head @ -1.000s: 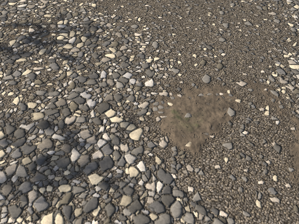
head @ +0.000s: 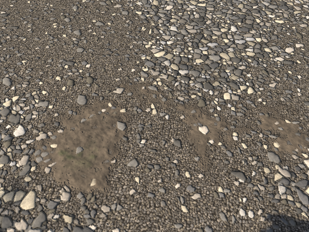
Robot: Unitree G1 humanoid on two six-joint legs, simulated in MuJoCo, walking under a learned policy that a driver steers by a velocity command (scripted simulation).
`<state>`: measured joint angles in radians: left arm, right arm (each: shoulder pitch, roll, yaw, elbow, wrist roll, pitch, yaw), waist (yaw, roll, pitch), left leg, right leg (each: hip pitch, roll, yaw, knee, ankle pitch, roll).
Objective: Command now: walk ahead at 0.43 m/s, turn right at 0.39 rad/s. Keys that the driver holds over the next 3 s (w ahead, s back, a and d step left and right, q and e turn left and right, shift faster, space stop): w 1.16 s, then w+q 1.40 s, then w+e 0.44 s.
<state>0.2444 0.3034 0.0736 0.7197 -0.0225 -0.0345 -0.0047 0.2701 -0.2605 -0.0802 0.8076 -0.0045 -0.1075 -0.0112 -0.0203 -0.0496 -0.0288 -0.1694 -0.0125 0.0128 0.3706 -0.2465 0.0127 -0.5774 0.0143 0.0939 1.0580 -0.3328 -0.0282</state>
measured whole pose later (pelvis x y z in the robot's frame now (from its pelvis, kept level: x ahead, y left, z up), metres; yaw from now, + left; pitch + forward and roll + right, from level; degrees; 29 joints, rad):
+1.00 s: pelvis +0.55 -0.04 +0.00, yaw -4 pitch +2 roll +0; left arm 0.24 0.30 0.05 0.78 -0.02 -0.07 0.00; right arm 0.28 -0.27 -0.04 0.75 -0.01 -0.09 0.04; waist -0.01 -0.03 0.04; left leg -0.29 -0.05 0.07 0.41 -0.16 0.08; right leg -0.52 -0.08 0.04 1.14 -0.31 -0.02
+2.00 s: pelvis +1.07 -0.02 -0.02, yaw +21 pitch +1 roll -1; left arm 0.20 0.30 0.06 0.81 -0.02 -0.11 0.00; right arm 0.22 -0.30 -0.08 0.66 0.01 -0.04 0.04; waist 0.00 -0.01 0.07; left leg -0.40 -0.07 0.02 0.56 -0.19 0.09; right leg -0.38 -0.06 0.02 1.21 -0.41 0.00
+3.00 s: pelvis +1.51 +0.26 -0.01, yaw +36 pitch +2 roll +0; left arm 0.32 0.32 0.06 0.84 -0.03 -0.06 -0.01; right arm 0.18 -0.25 -0.05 0.67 -0.01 -0.08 0.02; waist 0.02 -0.04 0.03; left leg -0.32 0.01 0.07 0.48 -0.19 0.03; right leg -0.45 -0.06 0.04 1.16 -0.37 0.00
